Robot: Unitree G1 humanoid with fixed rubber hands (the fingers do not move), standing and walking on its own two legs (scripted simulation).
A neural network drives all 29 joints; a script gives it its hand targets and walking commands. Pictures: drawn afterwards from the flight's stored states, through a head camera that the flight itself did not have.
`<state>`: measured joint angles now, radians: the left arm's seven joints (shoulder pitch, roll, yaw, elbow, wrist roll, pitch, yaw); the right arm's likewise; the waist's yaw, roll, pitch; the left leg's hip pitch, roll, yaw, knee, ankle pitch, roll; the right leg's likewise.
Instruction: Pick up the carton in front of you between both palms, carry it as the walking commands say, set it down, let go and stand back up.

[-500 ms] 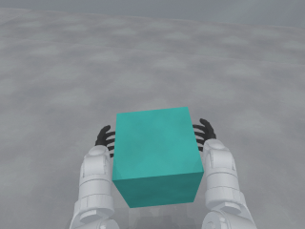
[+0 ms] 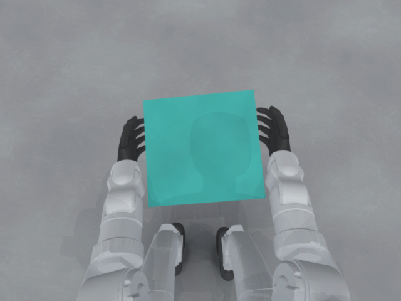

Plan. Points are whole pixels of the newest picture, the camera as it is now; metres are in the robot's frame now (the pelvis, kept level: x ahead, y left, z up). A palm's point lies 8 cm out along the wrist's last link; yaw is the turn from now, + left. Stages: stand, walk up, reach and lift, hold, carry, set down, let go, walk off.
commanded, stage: set down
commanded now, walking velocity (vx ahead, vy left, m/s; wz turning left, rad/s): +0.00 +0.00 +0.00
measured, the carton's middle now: (205, 154) +0.39 +0.00 -0.17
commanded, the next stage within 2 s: none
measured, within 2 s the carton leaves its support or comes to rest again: rests again in 1.76 s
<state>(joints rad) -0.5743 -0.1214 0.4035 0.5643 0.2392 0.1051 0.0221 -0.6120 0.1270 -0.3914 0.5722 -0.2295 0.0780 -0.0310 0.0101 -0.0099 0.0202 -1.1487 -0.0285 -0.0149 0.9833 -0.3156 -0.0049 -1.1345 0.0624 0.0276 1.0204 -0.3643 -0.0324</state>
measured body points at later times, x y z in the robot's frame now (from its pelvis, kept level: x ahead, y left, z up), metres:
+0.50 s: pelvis -0.04 +0.01 -0.14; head +0.20 +0.00 +0.24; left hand +0.42 +0.16 -0.22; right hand +0.44 -0.14 -0.21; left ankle +0.07 +0.13 -0.66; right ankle +0.05 -0.10 -0.66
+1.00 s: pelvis -0.05 +0.01 -0.26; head +0.26 +0.00 +0.06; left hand +0.43 +0.18 -0.40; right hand +0.48 -0.12 -0.38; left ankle +0.07 +0.13 -0.66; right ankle +0.05 -0.10 -0.66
